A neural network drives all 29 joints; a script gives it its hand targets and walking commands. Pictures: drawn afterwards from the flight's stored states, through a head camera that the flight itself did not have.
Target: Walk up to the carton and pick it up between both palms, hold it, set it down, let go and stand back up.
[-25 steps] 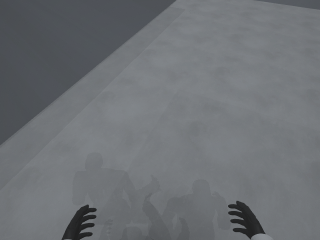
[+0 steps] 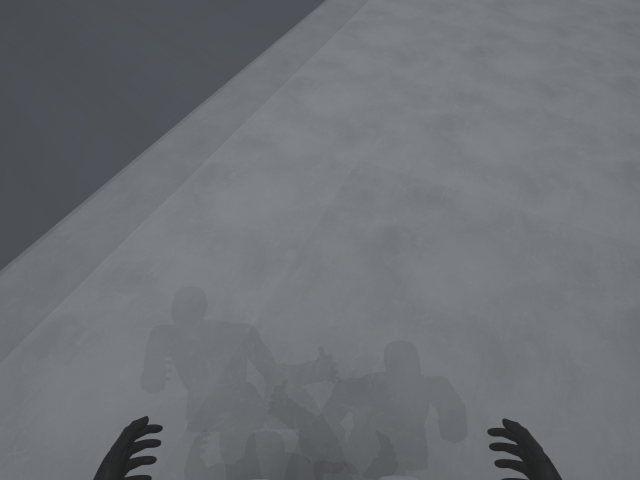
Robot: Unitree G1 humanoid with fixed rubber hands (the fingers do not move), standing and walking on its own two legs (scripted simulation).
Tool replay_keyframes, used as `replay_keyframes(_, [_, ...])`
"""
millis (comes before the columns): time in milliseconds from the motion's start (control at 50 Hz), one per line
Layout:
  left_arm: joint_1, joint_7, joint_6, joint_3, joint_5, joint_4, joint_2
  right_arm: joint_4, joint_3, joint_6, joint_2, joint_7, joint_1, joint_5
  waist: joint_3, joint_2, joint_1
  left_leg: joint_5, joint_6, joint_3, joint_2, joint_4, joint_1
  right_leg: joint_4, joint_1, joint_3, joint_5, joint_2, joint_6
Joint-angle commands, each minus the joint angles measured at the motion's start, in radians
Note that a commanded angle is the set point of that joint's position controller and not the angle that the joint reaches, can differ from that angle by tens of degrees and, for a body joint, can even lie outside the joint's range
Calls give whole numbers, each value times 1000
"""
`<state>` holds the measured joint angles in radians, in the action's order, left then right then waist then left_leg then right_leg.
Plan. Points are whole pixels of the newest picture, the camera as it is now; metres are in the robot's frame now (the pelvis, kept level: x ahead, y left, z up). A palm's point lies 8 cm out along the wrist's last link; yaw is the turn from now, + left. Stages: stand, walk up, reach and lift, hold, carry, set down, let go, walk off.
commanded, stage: stand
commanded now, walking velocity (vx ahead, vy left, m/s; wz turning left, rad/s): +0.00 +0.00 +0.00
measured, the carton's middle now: out of the picture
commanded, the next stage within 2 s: none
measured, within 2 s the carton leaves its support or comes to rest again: neither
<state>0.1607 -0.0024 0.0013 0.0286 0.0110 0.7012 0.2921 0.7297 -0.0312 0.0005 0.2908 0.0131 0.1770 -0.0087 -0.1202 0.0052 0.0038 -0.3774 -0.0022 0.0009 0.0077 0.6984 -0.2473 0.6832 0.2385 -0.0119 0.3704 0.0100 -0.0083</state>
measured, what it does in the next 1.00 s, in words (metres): stands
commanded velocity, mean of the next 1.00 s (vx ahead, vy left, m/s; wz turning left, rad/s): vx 0.00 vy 0.00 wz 0.00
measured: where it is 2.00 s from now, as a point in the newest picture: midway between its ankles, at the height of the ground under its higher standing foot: outside the picture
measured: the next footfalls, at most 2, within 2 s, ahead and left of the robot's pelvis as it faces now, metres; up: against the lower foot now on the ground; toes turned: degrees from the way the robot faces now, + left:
none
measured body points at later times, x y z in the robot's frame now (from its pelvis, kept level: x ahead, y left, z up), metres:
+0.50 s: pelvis +0.00 +0.00 +0.02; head +0.02 +0.00 +0.47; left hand +0.13 +0.28 -0.10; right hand +0.11 -0.28 -0.10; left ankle +0.00 +0.12 -0.72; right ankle +0.00 -0.12 -0.72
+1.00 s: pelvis +0.00 +0.00 +0.03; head +0.00 +0.00 +0.47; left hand +0.09 +0.28 -0.11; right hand +0.07 -0.29 -0.10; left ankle +0.00 +0.12 -0.72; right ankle +0.00 -0.12 -0.72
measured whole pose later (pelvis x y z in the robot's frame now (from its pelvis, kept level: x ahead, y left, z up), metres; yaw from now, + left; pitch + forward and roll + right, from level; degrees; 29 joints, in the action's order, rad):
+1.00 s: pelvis +0.00 +0.00 +0.03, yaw -1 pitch -5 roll +0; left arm 0.15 0.01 -0.01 0.01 0.00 1.02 0.30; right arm 1.02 -0.02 0.02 0.31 -0.01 0.16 0.01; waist -0.08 0.00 0.00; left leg -0.22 0.00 -0.02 0.01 0.39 -0.09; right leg 0.39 0.10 0.00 0.21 0.01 -0.01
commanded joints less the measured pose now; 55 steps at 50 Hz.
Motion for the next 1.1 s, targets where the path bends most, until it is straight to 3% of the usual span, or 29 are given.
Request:
replay_keyframes(0, [-45,19,-30,46,-7,-78,180,-77,-46,33,191,-4,-38,9,104,-43,-6,215,-37,90,107,-209,2,-161,-44,78,-261,91,36])
replay_keyframes(40, [-81,20,-32,54,6,-54,207,-59,-47,38,225,-14,-36,1,127,60,12,243,-37,59,96,-212,24,-191,-55,91,-276,88,34])
replay_keyframes(100, [-62,19,-29,54,-7,-23,200,-50,-45,48,193,-7,-69,5,164,-11,-3,328,-31,60,100,-202,69,-163,-73,57,-310,84,28])
replay_keyframes(140, [-72,15,-40,66,1,-15,238,-34,-42,45,202,-13,-75,0,143,23,-17,324,-23,63,104,-234,31,-167,-96,71,-293,87,36])
replay_keyframes(160, [-75,15,-33,46,-8,-16,185,-37,-53,49,226,-17,-70,3,162,37,-3,316,-34,61,103,-220,62,-204,-89,83,-314,93,40])
replay_keyframes(200, [-65,11,-36,50,-2,2,209,-20,-45,43,211,-10,-75,9,150,-27,-1,316,-37,80,113,-233,45,-211,-129,72,-335,92,28])
replay_keyframes(240, [-112,11,-29,35,4,6,169,-3,-40,39,193,-27,-56,8,118,8,16,288,-27,56,108,-259,70,-233,-66,93,-322,100,39])
replay_keyframes(260, [-65,5,-33,44,-12,20,181,9,-40,39,216,-22,-49,5,116,40,-2,278,-37,76,113,-270,58,-237,-105,74,-289,92,28])
replay_keyframes(280, [-76,15,-30,44,-4,44,219,17,-42,35,209,-22,-39,7,127,0,15,267,-37,70,111,-274,71,-243,-92,78,-310,95,34])
replay_keyframes(300, [-70,17,-30,46,-8,44,216,25,-40,38,219,-21,-71,12,125,-37,-4,242,-34,90,118,-290,68,-249,-94,78,-270,92,37])
replay_keyframes(360, [-54,7,-35,43,-13,71,201,46,-36,40,219,-20,-88,11,115,25,-2,252,-33,76,111,-314,57,-258,-113,76,-286,96,25])
replay_keyframes(400, [-67,19,-35,41,-8,91,208,55,-41,42,243,-22,-117,17,103,-2,-16,306,-26,70,118,-318,66,-264,-110,68,-312,92,24])
replay_keyframes(440, [-68,22,-37,37,-4,113,204,93,-30,50,211,-23,-43,23,116,3,13,281,-20,78,121,-337,95,-288,-115,87,-296,98,29])
replay_keyframes(500, [-72,17,-35,33,-9,143,204,108,-32,51,220,-25,-50,14,158,-20,3,329,-23,66,122,-334,147,-302,-130,66,-340,102,25])
replay_keyframes(560, [-54,19,-46,42,-7,166,229,128,-35,54,226,-28,-68,11,148,11,-8,391,-30,74,121,-336,126,-323,-166,76,-380,110,21])
replay_keyframes(620, [-57,24,-39,45,-1,186,235,140,-29,45,228,-28,-72,27,133,-24,-7,322,-23,65,126,-350,130,-336,-149,92,-375,109,25])
replay_keyframes(640, [-59,24,-38,42,-1,201,233,161,-24,38,207,-26,-26,18,137,-34,5,373,-11,71,119,-355,149,-330,-158,81,-373,114,34])
replay_keyframes(720, [-66,27,-32,27,-8,205,202,183,-33,31,226,-35,-78,12,101,14,-3,289,-16,49,109,-380,128,-358,-130,80,-315,111,14])
replay_keyframes(800, [-47,22,-37,23,-9,231,203,212,-23,48,219,-29,-31,22,96,-44,4,267,-8,56,116,-397,146,-370,-126,71,-321,103,17])
replay_keyframes(820, [-53,19,-29,30,-11,228,203,207,-34,45,239,-36,-76,14,108,16,-10,240,-21,56,116,-391,113,-369,-148,67,-307,107,10])
replay_keyframes(860, [-52,30,-36,20,-14,249,193,230,-23,38,197,-32,-17,19,40,11,18,251,-13,59,119,-414,96,-382,-114,93,-253,116,22])
replay_keyframes(880, [-74,27,-39,32,-9,242,224,228,-23,40,208,-35,-29,14,51,-29,18,265,-16,69,134,-422,137,-386,-80,101,-277,109,24])
replay_keyframes(900, [-42,25,-40,35,-11,249,224,232,-24,39,220,-35,-47,11,74,22,4,245,-23,68,128,-413,114,-382,-119,85,-281,105,22])
replay_keyframes(940, [-58,29,-34,34,-9,248,241,238,-15,36,193,-37,-32,16,88,-7,7,250,-17,56,133,-412,115,-380,-122,98,-282,112,18])
replay_keyframes(960, [-38,26,-40,34,-7,250,227,239,-29,40,232,-34,-35,6,91,26,-1,226,-23,70,113,-426,103,-384,-144,96,-255,109,21])
replay_keyframes(1000, [-32,25,-37,48,-10,271,240,231,-27,43,229,-31,-75,16,72,-19,-5,195,-24,76,125,-424,79,-390,-135,90,-267,105,23])
replay_keyframes(1020, [-46,28,-37,37,-4,269,228,235,-24,46,211,-29,-44,8,55,23,15,207,-17,62,116,-428,101,-394,-98,94,-244,105,26])
replay_keyframes(1040, [-19,24,-40,38,-11,264,210,251,-28,41,235,-33,-38,18,72,-18,-14,219,-29,61,127,-413,81,-378,-126,92,-285,119,28])
replay_keyframes(1080, [-25,27,-41,34,-6,273,220,254,-33,42,234,-27,-25,6,84,33,11,158,-18,55,123,-433,122,-394,-107,89,-239,111,25])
